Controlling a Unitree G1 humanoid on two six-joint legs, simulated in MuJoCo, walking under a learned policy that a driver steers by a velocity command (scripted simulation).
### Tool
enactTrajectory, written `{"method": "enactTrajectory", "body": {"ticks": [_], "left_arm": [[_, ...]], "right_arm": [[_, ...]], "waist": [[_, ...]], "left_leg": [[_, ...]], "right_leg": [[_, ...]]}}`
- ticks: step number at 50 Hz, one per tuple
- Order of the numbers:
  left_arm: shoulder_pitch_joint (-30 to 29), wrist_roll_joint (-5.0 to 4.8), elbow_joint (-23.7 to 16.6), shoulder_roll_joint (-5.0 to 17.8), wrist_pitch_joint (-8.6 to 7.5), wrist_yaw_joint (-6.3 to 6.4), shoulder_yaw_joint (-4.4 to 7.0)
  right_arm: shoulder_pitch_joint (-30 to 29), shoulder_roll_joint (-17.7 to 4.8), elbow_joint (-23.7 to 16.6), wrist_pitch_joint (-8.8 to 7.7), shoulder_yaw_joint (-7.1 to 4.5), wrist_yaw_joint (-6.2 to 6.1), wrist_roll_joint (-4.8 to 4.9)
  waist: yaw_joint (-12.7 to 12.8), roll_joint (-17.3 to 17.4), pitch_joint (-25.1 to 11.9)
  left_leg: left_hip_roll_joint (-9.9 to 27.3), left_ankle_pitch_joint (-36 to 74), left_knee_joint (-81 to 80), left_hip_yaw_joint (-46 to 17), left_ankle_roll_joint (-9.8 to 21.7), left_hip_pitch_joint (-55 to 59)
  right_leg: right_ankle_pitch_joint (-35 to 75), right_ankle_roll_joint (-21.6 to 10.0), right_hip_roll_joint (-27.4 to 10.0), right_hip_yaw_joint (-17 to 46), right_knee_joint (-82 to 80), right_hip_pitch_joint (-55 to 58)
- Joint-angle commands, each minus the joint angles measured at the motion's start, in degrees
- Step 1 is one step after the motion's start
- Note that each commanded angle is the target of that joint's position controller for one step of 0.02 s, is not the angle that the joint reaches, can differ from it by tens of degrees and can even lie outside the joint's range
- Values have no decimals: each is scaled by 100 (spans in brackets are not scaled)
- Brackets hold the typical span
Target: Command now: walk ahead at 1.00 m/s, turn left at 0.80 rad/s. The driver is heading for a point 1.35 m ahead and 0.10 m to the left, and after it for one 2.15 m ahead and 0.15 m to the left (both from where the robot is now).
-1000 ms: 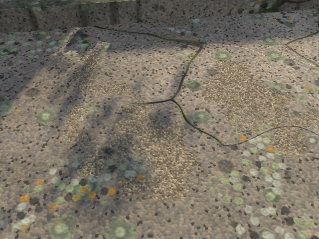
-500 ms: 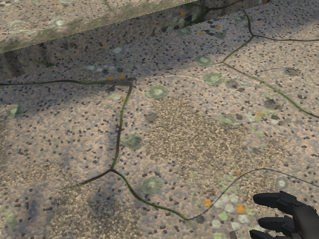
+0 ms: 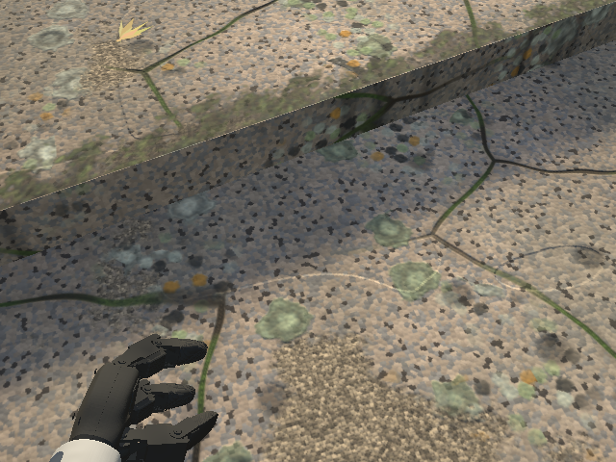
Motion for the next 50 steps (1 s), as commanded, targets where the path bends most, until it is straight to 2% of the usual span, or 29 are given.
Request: {"method": "enactTrajectory", "body": {"ticks": [1,2,3,4,5,7,11,14,16,19,21,22,23,24,25,26,27,30,32,34,37,40,42,44,45,46,47,49,50], "left_arm": [[1499,12,121,1083,-101,219,484],[2629,102,236,1494,-125,352,654],[3111,303,320,1871,-86,395,782],[2903,139,394,1793,-1,381,853],[2435,100,363,1184,1,362,736],[2277,109,575,765,-39,310,637],[2565,-118,1085,465,-221,196,578],[2188,-83,1162,634,-318,180,601],[2321,-113,1282,772,-329,154,617],[2814,-127,1510,1348,-274,179,703],[2831,-116,1603,1780,-104,269,762],[2749,-152,1602,1775,-41,290,744],[3156,-50,1478,895,-9,208,571],[3746,-360,1187,669,-46,192,511],[2721,-326,1077,1202,-55,234,640],[2533,-328,1040,1010,-71,190,600],[2559,-269,1180,872,-22,153,564],[2898,-148,1474,569,307,-11,561],[2272,-141,1310,434,383,-101,561],[1734,-184,1102,300,353,-152,525],[1013,-224,855,288,277,-241,454],[953,-138,816,392,248,-271,445],[2032,-171,1094,807,277,-200,581],[4348,-163,1734,1261,310,-22,854],[4123,-277,1787,1431,351,102,967],[3224,-75,1503,2117,428,121,1088],[3035,-107,1244,2143,459,133,1153],[2681,-133,1254,1362,430,164,971],[2615,-180,1249,1275,348,196,920]], "right_arm": [[-542,-1327,-432,-83,-311,-30,-5],[-711,-1054,-581,-148,-242,-18,12],[-284,-133,-796,-162,-12,-85,220],[-559,-506,-928,-64,15,-118,87],[-1220,-713,-897,11,-42,-109,-47],[-1740,-567,-969,110,-36,41,-174],[-2367,-124,-1480,383,99,243,-269],[-2840,-168,-1851,326,208,385,-287],[-3191,-184,-1883,286,278,461,-285],[-3199,-415,-1797,234,250,389,-313],[-1726,-781,-1367,219,90,237,-383],[-640,-1057,-1026,213,-41,118,-439],[-448,-1615,-899,189,-154,-16,-507],[-550,-1973,-1162,154,-224,-70,-499],[-783,-1619,-1078,134,-223,-109,-407],[-1184,-1326,-940,44,-125,-120,-375],[-1484,-1025,-876,-41,-67,-83,-382],[-1621,-501,-696,-226,77,-59,-236],[-1549,-474,-513,-345,72,-19,-130],[-1519,-323,-428,-408,100,14,-146],[-1603,-336,-382,-461,117,-48,-144],[-1412,-796,-350,-468,48,-202,-93],[-1603,-1183,-470,-275,-60,-331,-179],[-2241,-1287,-674,-45,-103,-344,-274],[-2392,-698,-642,-46,27,-180,-324],[-1599,-61,-1219,-159,239,-146,-345],[-1717,-279,-1451,-317,310,-157,-339],[-2230,-551,-1474,-390,309,-141,-410],[-2322,-459,-1523,-298,358,-149,-509]], "waist": [[1381,88,-827],[1903,-186,-1547],[1701,-1534,-2518],[1613,-1543,-2373],[1617,-817,-1262],[1431,-347,-315],[1043,-644,195],[724,-612,469],[807,-272,706],[688,-375,512],[-168,-581,-412],[-754,-489,-920],[-228,698,-1517],[183,1422,-2758],[0,291,-1900],[361,278,-744],[639,-18,-227],[1100,232,90],[1101,301,506],[1093,331,708],[1081,234,747],[1222,223,468],[1829,568,-282],[2944,540,-1141],[2618,-486,-462],[1281,-1865,-781],[1514,-1073,-1588],[1148,434,-267],[992,429,-25]], "left_leg": [[637,4600,2103,-461,225,-1804],[418,3390,3729,-198,159,-2632],[-101,-739,5614,479,37,-4277],[317,-381,6368,807,115,-5002],[643,197,6302,927,130,-5306],[937,496,5927,985,49,-5117],[1241,563,5659,1057,-35,-5343],[1158,1570,4344,1135,-16,-4886],[832,2234,3101,1755,102,-3813],[251,1946,2507,2158,355,-2841],[-35,1129,2260,1979,540,-1055],[214,1170,1792,1658,630,394],[1800,-44,1884,-10,519,1651],[3195,-559,846,-3019,851,2481],[2781,-446,377,-2444,611,1681],[2621,180,251,-1554,582,571],[2366,779,60,-904,470,-293],[1955,1143,-569,415,221,-1347],[1845,1821,-925,1127,110,-1358],[1509,2892,-1017,2027,-82,-1372],[1276,4023,-1177,2836,-230,-1322],[1539,6993,-576,3038,-441,-513],[1690,8524,840,2947,-532,-73],[1733,7950,4270,2740,-343,-1050],[666,2214,6676,2678,-410,-2411],[50,-771,8513,2017,-738,-4854],[267,-505,8600,976,-573,-5372],[843,249,7514,915,-525,-5293],[959,203,7421,959,-598,-5059]], "right_leg": [[-614,-194,305,-293,-149,3541],[-2077,-415,-744,704,-187,4870],[-3620,-991,-2623,3396,-719,6459],[-4465,-1211,-2639,4519,-1285,5971],[-4059,-1055,-2222,3471,-1366,5109],[-1946,-852,-1731,1832,-1489,3930],[-217,-652,-1500,373,-1871,3239],[319,-579,-1127,-671,-2370,2599],[796,-530,-879,-1310,-2909,2078],[4146,-659,-1122,-1451,-2369,2881],[5674,-715,-1285,-1377,-185,3036],[4856,-664,-1031,-1340,1558,2339],[-1273,-622,-271,-1025,4003,977],[-2879,-615,452,172,5755,-347],[-2007,-668,129,390,5704,-876],[-1520,-636,-115,178,5226,-928],[-1332,-587,-353,143,4801,-643],[-1195,-489,-594,119,4302,21],[-851,-450,-686,-13,4017,-533],[-209,-475,-595,-309,3411,-730],[743,-644,-333,-898,1899,-256],[1117,-910,246,-1460,957,449],[495,-1068,683,-1546,965,1548],[-410,-1482,771,-1035,888,3870],[-553,-1681,510,-411,538,4027],[287,-2682,-582,2301,361,5130],[-1743,-3057,-1102,4082,-1139,5445],[-2469,-2355,-901,3663,-1894,3707],[-1660,-2255,-638,3175,-1826,2998]]}}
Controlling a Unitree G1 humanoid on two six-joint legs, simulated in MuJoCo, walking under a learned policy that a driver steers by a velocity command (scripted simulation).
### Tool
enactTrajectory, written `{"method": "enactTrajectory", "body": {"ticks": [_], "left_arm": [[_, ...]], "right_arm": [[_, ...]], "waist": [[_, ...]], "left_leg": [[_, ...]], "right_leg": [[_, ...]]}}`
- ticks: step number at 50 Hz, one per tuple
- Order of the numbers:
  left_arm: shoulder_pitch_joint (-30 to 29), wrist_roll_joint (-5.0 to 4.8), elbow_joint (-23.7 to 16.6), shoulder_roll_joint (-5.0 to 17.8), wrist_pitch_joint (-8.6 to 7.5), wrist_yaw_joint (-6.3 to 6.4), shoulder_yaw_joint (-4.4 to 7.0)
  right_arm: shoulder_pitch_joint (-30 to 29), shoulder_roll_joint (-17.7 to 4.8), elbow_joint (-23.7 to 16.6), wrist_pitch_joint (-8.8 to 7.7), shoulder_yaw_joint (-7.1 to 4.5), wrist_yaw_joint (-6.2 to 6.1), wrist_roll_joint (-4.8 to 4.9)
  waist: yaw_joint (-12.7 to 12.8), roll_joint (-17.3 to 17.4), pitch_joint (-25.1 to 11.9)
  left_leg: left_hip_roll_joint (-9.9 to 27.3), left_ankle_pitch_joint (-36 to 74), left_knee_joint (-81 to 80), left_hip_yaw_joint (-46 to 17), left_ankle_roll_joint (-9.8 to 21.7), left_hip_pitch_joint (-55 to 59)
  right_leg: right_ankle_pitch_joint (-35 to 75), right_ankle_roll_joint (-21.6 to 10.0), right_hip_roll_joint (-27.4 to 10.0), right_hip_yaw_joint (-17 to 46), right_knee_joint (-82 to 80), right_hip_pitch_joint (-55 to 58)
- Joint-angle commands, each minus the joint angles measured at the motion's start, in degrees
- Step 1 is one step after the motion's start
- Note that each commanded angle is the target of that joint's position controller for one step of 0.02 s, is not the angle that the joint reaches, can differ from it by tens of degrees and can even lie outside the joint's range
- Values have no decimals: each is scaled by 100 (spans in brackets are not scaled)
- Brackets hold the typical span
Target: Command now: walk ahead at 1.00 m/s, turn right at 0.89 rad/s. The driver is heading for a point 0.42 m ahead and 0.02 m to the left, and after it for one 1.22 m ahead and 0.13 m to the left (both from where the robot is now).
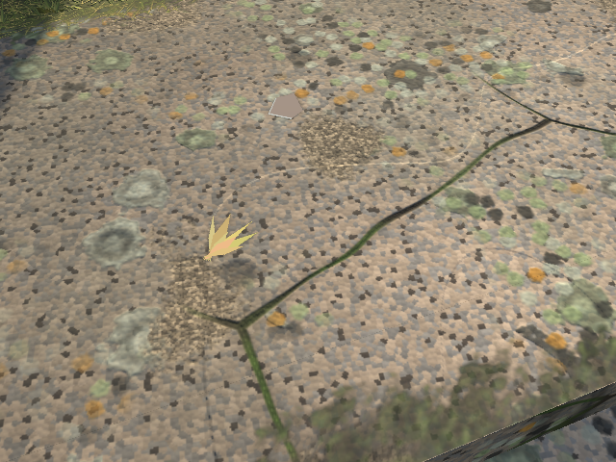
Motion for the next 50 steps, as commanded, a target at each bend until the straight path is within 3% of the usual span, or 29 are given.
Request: {"method": "enactTrajectory", "body": {"ticks": [1,4,5,7,9,10,13,14,15,17,18,19,20,21,23,24,26,27,29,32,35,37,38,39,40,41,43,46,50], "left_arm": [[226,-64,-381,676,-211,114,146],[527,-105,-319,760,-391,154,110],[888,-55,-222,715,-415,191,104],[1588,-15,4,688,-508,165,89],[3337,179,476,572,-641,385,115],[3662,228,697,534,-641,503,126],[1965,46,392,463,-492,398,36],[835,-32,-84,283,-534,307,-54],[481,-375,-260,521,-627,230,-12],[354,-446,-293,1769,-751,139,343],[8,-425,-277,1693,-799,149,482],[-185,-216,-434,457,-872,-18,182],[748,155,-970,-5,-928,-250,51],[738,313,-1097,-176,-893,-295,-88],[-235,436,-1457,-696,-801,-210,-352],[-1168,505,-1829,-794,-702,-105,-422],[-1281,437,-2097,-1109,-461,77,-637],[-1243,356,-2158,-816,-387,107,-646],[-1876,202,-2407,-219,-468,76,-527],[-2124,28,-2419,-652,-494,-115,-656],[-2024,-11,-2193,-308,-442,-54,-489],[-1246,-47,-2036,93,-514,125,-268],[-322,-14,-1754,324,-558,244,-139],[434,141,-1577,585,-579,367,-14],[512,340,-1591,789,-575,372,26],[264,338,-1549,491,-594,285,79],[-33,265,-1376,-220,-703,176,-80],[487,129,-707,-187,-800,176,-84],[222,32,-371,-135,-824,151,-151]], "right_arm": [[101,-781,-733,16,-47,-18,-178],[-384,-526,-1109,266,59,6,-179],[-697,-101,-1251,328,158,-6,-136],[-1479,100,-1756,345,187,-150,-156],[-3265,306,-2387,100,297,-167,-276],[-3560,498,-2646,77,364,-127,-234],[-3243,456,-2730,253,509,-2,-26],[-2498,281,-2564,324,428,-16,-6],[-1495,-1,-2209,375,289,-8,67],[821,-603,-1302,566,-122,-56,251],[1878,-981,-1011,567,-358,-54,205],[1924,-1546,-460,484,-455,46,85],[1172,-1519,-419,618,-526,-94,344],[596,-1070,-431,543,-470,-67,459],[804,-160,158,344,-303,-30,333],[1070,-41,481,236,-296,-42,258],[1398,-41,872,32,-269,68,280],[1049,-176,703,4,-275,128,301],[1014,-468,478,-64,-328,72,316],[1503,-914,405,-90,-508,-51,446],[1874,-1242,413,-41,-671,-45,434],[1699,-1368,370,-41,-734,0,353],[1293,-1352,195,-81,-757,64,337],[1230,-715,-8,-111,-633,80,319],[1819,-208,-236,-46,-438,-44,552],[1734,-701,-228,94,-462,-153,527],[644,-792,-356,235,-520,-13,277],[95,-416,-812,469,-402,220,175],[-613,-363,-1331,553,-239,386,87]], "waist": [[-457,635,-132],[-449,480,-91],[-204,-223,-213],[53,-195,-171],[1167,-455,41],[1091,-348,-102],[-109,736,176],[-583,629,27],[-962,342,-951],[-1857,-682,-2756],[-2522,-436,-2650],[-2069,1541,-2202],[-771,2971,-2376],[-313,1501,-1747],[-144,-30,-230],[-284,-113,96],[101,-183,359],[357,-578,446],[98,-689,591],[-286,-75,-215],[-363,256,-836],[179,518,-1374],[613,439,-1696],[670,-216,-2030],[243,-1347,-2592],[364,-942,-2648],[271,171,-1071],[-60,-188,-201],[-356,-454,117]], "left_leg": [[458,335,-277,-247,-128,-2129],[593,225,-493,131,-329,-2397],[342,-465,1654,553,-331,-3458],[358,-1436,4201,-147,8,-6287],[227,-3352,5622,-510,309,-9286],[184,-3781,5475,-803,500,-9695],[179,-2597,1627,519,700,-6225],[30,-1332,464,992,754,-3167],[-271,407,-326,1217,801,-62],[-798,-194,-796,982,672,1736],[-753,-554,-2468,257,1186,1833],[-131,-441,-4088,-2273,1838,1685],[525,823,-6339,-5950,2211,1951],[616,-1101,-6419,-6142,2200,1631],[286,-1486,-6524,-4747,1813,116],[19,-1300,-6462,-4125,1760,-381],[-242,-125,-6333,-2723,1461,-801],[-510,-123,-6794,-2062,1448,-1552],[-584,1498,-7742,-1889,1650,-2067],[-414,3209,-8094,-1811,1380,-1065],[-367,5583,-6965,-1863,1012,878],[-258,6060,-5103,-2067,739,1251],[-389,5340,-3964,-1995,677,702],[-527,1544,-2695,-1607,726,-518],[-726,-950,-1171,-817,549,-2081],[-309,-369,-468,-430,563,-2716],[-16,276,-658,-344,594,-2857],[306,79,-709,-224,595,-3358],[267,949,-1664,122,560,-2901]], "right_leg": [[365,-813,-1731,3378,-2601,1236],[1588,-787,-1319,2815,-2528,658],[2224,-1054,-1415,3150,-2148,1059],[1445,-998,-1934,3707,-1674,2314],[2949,-836,-2230,4016,-982,5006],[3280,-578,-2420,3790,-945,5515],[2656,-10,-2125,2207,-3612,2477],[4892,187,-1738,1296,-3824,457],[7675,56,-1649,1051,-3403,-649],[11339,158,-2127,1000,-797,858],[10656,412,-1806,1041,2161,1150],[2315,707,-171,1163,5562,-127],[-14,788,322,1383,6889,-1475],[34,712,-206,1344,7346,-2167],[-375,651,-541,1226,7565,-2758],[-976,593,-568,1182,8229,-3146],[-1533,520,-922,1013,7647,-3568],[-1655,689,-1194,861,5602,-2716],[-523,1131,-1328,222,3218,-1370],[1710,1195,-1093,248,965,542],[1342,1151,-546,145,-355,1036],[981,1089,-722,456,-1016,2073],[848,982,-1090,710,-1226,3122],[71,753,-2174,1454,-865,4518],[1556,102,-3883,3727,-561,5838],[326,-473,-3933,4483,-1078,5296],[-149,-155,-3251,3286,-1869,3563],[1225,395,-2810,1823,-2198,2784],[2287,873,-2100,85,-2938,1776]]}}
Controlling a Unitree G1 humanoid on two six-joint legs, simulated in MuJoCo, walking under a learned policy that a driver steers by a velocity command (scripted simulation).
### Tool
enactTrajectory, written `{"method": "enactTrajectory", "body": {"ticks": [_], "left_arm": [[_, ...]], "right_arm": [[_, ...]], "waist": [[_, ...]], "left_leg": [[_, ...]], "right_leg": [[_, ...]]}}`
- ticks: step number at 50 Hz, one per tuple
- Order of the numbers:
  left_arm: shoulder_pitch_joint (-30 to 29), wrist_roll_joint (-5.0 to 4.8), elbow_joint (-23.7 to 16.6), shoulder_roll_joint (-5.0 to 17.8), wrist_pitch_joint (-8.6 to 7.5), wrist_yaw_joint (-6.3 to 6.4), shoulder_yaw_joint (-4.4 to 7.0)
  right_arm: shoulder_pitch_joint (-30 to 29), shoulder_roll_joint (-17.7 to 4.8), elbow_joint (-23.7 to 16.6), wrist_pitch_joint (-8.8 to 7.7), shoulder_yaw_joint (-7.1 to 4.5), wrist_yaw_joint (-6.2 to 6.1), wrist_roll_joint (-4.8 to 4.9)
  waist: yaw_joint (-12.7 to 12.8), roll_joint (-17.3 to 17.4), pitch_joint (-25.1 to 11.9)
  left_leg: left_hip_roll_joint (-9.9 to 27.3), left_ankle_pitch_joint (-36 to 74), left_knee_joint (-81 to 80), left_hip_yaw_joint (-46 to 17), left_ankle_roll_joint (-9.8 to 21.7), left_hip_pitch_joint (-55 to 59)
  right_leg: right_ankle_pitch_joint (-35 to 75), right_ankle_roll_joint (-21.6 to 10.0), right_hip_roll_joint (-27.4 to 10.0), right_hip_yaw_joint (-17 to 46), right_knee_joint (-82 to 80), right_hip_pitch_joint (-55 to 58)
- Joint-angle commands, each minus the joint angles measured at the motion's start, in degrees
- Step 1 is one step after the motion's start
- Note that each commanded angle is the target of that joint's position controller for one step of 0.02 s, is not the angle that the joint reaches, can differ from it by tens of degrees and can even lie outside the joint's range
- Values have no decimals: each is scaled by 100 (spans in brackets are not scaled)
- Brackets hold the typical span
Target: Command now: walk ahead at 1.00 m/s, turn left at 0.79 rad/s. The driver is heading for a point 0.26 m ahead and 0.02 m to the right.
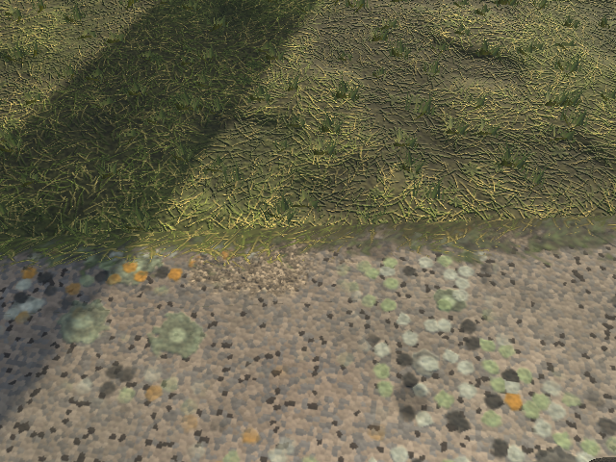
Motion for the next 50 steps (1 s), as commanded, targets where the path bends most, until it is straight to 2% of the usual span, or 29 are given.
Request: {"method": "enactTrajectory", "body": {"ticks": [1,3,4,6,7,8,9,10,11,12,13,15,18,21,24,27,28,29,30,31,32,34,35,38,40,42,43,46,50], "left_arm": [[-603,-1,-265,26,-186,-45,-205],[-521,-91,-120,60,-186,-65,-211],[-303,-127,-98,347,-195,-61,-152],[-272,-172,-127,893,-129,31,-48],[-338,-237,-145,975,-87,76,-55],[-495,-352,-266,1169,-74,95,20],[380,-7,-402,403,-110,17,-207],[534,-290,-340,755,-168,-98,-221],[-17,-412,-522,914,-87,-84,-182],[-325,-383,-708,714,-26,-21,-206],[-442,-288,-648,588,60,65,-215],[-208,-220,-645,462,271,133,-179],[-340,-173,-738,27,334,209,-241],[-742,-104,-693,-152,288,125,-281],[-1304,-152,-834,-14,292,27,-240],[-1277,-37,-834,206,255,-42,-100],[-1210,6,-818,364,242,-30,-42],[-1259,106,-938,577,231,5,-30],[-1149,179,-920,248,284,20,-117],[-953,99,-864,-91,333,-17,-198],[-925,46,-799,-86,390,-52,-207],[-1391,-15,-844,181,509,-44,-134],[-1729,-3,-906,223,557,-12,-116],[-1960,-2,-876,33,664,55,-127],[-1926,-83,-784,-72,687,81,-139],[-1730,-104,-648,-198,673,78,-163],[-1666,-73,-655,-155,655,62,-134],[-1808,-62,-595,-240,618,86,-102],[-1675,-83,-393,-305,635,82,-70]], "right_arm": [[-379,470,-841,-46,343,192,-67],[-626,502,-767,-152,428,287,-81],[-429,438,-600,-208,411,292,-93],[823,21,-160,-267,254,239,-192],[1725,-111,143,-308,157,153,-249],[1628,-646,-20,-284,-76,-34,336],[1407,-1116,-198,-286,0,-182,134],[1669,-797,-201,-299,6,-173,-48],[1359,-870,-187,-295,-60,-131,30],[728,-668,-197,-358,-20,-90,237],[395,-391,-238,-425,65,-99,304],[165,-234,-146,-492,104,-82,196],[-65,-94,80,-513,126,-101,159],[42,-27,245,-376,104,-210,204],[321,30,478,-305,107,-211,245],[344,90,631,-285,128,-208,251],[551,210,681,-316,155,-211,188],[1099,418,748,-381,200,-199,91],[1667,577,905,-381,270,-221,174],[1345,197,885,-275,202,-238,225],[975,13,812,-128,135,-260,254],[674,54,844,172,90,-334,246],[623,114,865,255,89,-367,239],[856,346,1147,258,122,-441,198],[1040,402,1319,222,117,-436,165],[891,282,1291,204,113,-426,29],[811,69,1289,190,63,-438,46],[604,285,1401,19,100,-440,104],[729,305,1545,-146,109,-440,150]], "waist": [[-527,-906,877],[-468,-313,1214],[-478,-336,953],[-1107,-761,117],[-1566,-856,-341],[-1685,-399,-471],[-856,1318,-1797],[-1211,522,-3493],[-1088,-234,-2912],[-655,-741,-1672],[-417,-1034,-970],[-6,-881,-400],[187,-340,-254],[-35,-50,-570],[-277,152,-397],[-103,113,-319],[-163,-119,-318],[-465,-828,-499],[-481,-1796,-1191],[-196,-1739,-1381],[-111,-1380,-1307],[-217,-892,-830],[-322,-988,-564],[-395,-1190,-425],[-465,-1173,-447],[-377,-933,-208],[-220,-611,4],[-150,-3,238],[-160,-67,247]], "left_leg": [[256,927,-1087,-129,20,-65],[-222,1684,-2652,647,31,1265],[-596,1886,-2935,924,44,2122],[-1018,1747,-3373,816,249,3855],[-867,2433,-3897,342,468,4974],[-46,3571,-4290,-722,687,5917],[1598,8239,-3204,-2496,1522,7500],[2282,7561,-3721,-3691,2326,8094],[1881,6333,-4205,-3381,2081,7226],[1581,5394,-4538,-2881,1803,5971],[1387,4925,-4822,-2549,1629,4835],[1219,4889,-5292,-2042,1529,3147],[731,5160,-5510,-987,1265,2045],[240,4521,-5362,-291,914,2322],[450,3520,-5214,-502,784,2679],[439,2570,-4494,-718,410,2815],[129,1836,-4091,-609,151,2712],[-358,223,-3450,-401,-209,2166],[-427,-1213,-2566,-357,-556,1893],[-290,-1966,-2098,-508,-721,1761],[-207,-2232,-1853,-581,-787,1634],[-10,-1838,-1773,-608,-871,1674],[48,-1600,-2124,-545,-865,1900],[-139,-736,-3208,-194,-806,2714],[-208,25,-4026,-35,-684,3179],[5,250,-4475,-227,-468,3308],[124,-225,-4493,-332,-319,2955],[171,-958,-4989,-521,-299,2012],[153,-503,-4971,-504,-399,2090]], "right_leg": [[3523,-265,-1227,283,-1188,-830],[5076,-158,-971,-215,-1308,-1408],[6072,-193,-1024,-156,-1085,-1367],[7561,-131,-1197,-127,778,-1179],[7113,-64,-1161,-178,2177,-1411],[3539,233,-582,17,4126,-2209],[-1876,368,-41,394,6883,-3371],[-1832,368,-16,2021,7650,-3745],[-1465,386,-325,1774,7271,-3715],[-1178,416,-570,1498,6636,-4059],[-1008,461,-747,1381,6326,-3984],[-844,522,-874,1342,5903,-3276],[-202,562,-813,1169,4369,-2709],[1720,479,-530,967,2798,-2217],[2253,369,-469,1119,1954,-2141],[2511,74,-287,1036,978,-1554],[3993,-59,-503,1227,863,-1164],[6236,-465,-1277,1916,1072,-403],[6616,-1346,-2131,2853,1014,147],[5891,-1628,-2232,3347,778,171],[4678,-1565,-2128,3386,625,47],[2234,-1282,-1941,3295,162,-792],[1506,-1083,-1740,3029,-29,-1312],[538,-814,-1186,2281,-169,-1867],[-130,-712,-1057,2098,-118,-1946],[-879,-356,-880,1969,-17,-2138],[-918,-215,-661,1741,48,-2122],[144,-110,-368,1278,678,-1284],[1035,-187,-303,1188,912,-1005]]}}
